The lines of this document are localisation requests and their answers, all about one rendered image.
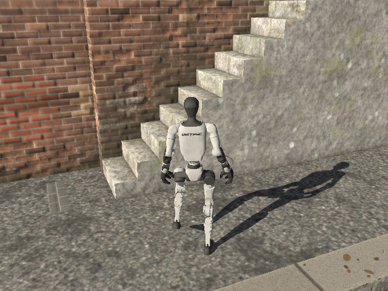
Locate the right robot hand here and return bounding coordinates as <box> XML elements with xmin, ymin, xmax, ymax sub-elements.
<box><xmin>220</xmin><ymin>168</ymin><xmax>233</xmax><ymax>184</ymax></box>

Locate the right robot foot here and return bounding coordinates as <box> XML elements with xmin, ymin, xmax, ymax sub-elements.
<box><xmin>204</xmin><ymin>239</ymin><xmax>213</xmax><ymax>255</ymax></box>

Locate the robot left upper arm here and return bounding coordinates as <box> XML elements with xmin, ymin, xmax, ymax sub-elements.
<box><xmin>165</xmin><ymin>123</ymin><xmax>179</xmax><ymax>157</ymax></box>

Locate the left robot hand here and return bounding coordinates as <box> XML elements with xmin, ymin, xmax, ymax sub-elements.
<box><xmin>161</xmin><ymin>171</ymin><xmax>174</xmax><ymax>184</ymax></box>

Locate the right robot thigh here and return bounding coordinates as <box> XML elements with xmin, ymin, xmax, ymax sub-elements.
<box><xmin>202</xmin><ymin>170</ymin><xmax>215</xmax><ymax>216</ymax></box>

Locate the robot right upper arm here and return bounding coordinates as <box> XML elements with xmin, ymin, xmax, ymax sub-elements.
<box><xmin>205</xmin><ymin>122</ymin><xmax>222</xmax><ymax>157</ymax></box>

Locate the robot left forearm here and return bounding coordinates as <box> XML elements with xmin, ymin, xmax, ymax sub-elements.
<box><xmin>161</xmin><ymin>149</ymin><xmax>172</xmax><ymax>173</ymax></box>

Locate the robot right forearm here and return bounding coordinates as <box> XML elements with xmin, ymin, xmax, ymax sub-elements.
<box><xmin>216</xmin><ymin>147</ymin><xmax>231</xmax><ymax>172</ymax></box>

